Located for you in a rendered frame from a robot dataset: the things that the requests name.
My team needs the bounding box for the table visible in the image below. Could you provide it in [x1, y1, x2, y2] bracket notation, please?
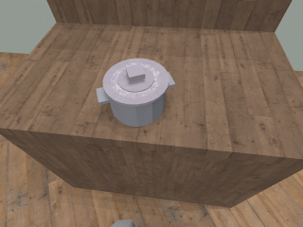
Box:
[0, 0, 303, 208]

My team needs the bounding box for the pot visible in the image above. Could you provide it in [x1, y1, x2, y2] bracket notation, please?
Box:
[96, 72, 175, 127]

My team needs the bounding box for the knob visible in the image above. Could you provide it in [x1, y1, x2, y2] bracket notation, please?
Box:
[125, 63, 146, 82]

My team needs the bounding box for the lid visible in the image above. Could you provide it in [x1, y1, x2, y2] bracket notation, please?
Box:
[102, 58, 169, 107]

